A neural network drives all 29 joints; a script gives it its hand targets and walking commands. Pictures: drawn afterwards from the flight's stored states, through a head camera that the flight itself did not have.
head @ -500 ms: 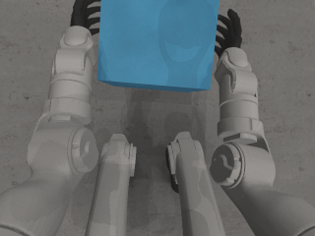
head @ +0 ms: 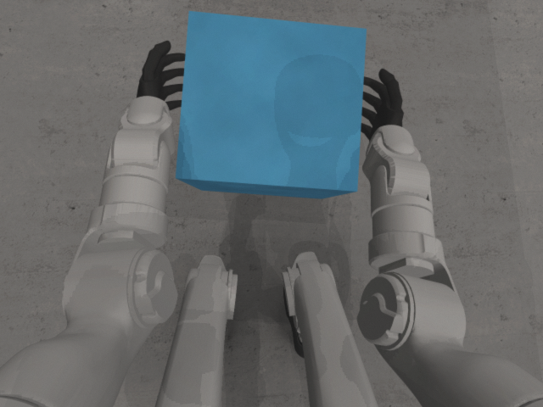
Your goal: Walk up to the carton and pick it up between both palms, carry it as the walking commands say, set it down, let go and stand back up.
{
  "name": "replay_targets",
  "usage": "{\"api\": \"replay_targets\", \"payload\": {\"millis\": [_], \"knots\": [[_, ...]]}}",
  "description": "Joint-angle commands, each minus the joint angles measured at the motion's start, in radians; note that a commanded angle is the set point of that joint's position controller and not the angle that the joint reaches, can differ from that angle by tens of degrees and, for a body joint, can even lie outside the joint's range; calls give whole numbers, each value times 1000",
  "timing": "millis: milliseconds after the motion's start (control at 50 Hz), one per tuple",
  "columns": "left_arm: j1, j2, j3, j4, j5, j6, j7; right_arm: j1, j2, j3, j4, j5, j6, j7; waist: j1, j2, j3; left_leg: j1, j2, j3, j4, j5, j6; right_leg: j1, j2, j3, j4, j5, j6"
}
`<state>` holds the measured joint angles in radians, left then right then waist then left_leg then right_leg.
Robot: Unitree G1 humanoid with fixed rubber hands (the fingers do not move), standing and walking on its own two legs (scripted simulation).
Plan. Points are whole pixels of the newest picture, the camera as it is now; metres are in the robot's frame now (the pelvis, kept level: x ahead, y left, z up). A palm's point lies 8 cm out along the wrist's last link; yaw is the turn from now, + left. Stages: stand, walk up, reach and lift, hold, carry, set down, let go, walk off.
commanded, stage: reach and lift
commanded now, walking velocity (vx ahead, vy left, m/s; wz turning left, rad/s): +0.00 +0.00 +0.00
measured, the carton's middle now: (269, 124) +0.51 -0.02 -0.13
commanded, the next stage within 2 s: none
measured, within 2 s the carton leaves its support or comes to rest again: neither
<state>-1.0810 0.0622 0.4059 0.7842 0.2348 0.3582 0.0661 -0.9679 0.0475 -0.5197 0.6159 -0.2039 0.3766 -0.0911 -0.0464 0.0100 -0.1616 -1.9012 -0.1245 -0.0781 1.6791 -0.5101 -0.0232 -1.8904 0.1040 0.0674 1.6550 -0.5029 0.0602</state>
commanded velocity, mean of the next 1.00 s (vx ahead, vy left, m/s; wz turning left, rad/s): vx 0.00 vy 0.00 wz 0.00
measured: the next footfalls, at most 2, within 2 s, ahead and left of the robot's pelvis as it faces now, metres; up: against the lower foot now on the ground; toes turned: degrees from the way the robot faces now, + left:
none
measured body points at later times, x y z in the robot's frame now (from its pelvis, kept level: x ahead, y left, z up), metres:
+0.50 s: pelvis +0.02 +0.00 +0.06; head +0.23 +0.01 +0.46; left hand +0.49 +0.14 +0.01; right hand +0.46 -0.17 +0.01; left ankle +0.09 +0.11 -0.49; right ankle +0.10 -0.13 -0.49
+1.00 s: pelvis +0.04 +0.00 +0.13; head +0.21 +0.01 +0.55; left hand +0.47 +0.14 +0.08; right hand +0.44 -0.17 +0.08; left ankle +0.09 +0.11 -0.49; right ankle +0.10 -0.13 -0.49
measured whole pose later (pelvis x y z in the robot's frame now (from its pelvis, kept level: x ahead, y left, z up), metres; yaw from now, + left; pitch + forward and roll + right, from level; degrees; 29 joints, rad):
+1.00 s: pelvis +0.04 +0.00 +0.13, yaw +1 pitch +32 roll -1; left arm -0.74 -0.05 0.40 0.69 0.25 0.32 0.05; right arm -0.64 0.14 -0.49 0.53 -0.25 0.34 -0.07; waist -0.05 0.01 -0.20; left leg -1.32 -0.11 -0.11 1.19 -0.42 -0.01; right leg -1.32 0.09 0.11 1.17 -0.41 0.04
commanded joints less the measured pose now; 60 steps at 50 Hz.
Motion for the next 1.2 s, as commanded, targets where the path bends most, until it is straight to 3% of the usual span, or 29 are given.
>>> {"api": "replay_targets", "payload": {"millis": [0, 580, 1180], "knots": [[-541, -1061, -447, 47, -162, -14, -287, -716, 946, 551, 13, 173, -23, 292, -16, 53, -986, 599, -47, 120, -202, 232, 10, 545, 60, -151, -165, 242, -21], [-328, -1108, -485, 14, -146, -44, -289, -470, 997, 585, 11, 140, -43, 314, -17, 46, -858, 855, -36, 83, -450, 292, 11, 776, 51, -112, -408, 291, -29], [-60, -1148, -522, -49, -98, -50, -336, -179, 1049, 652, -60, 86, -46, 342, -15, 33, -684, 1127, -6, 41, -784, 387, 25, 1134, 20, -63, -739, 420, -40]]}}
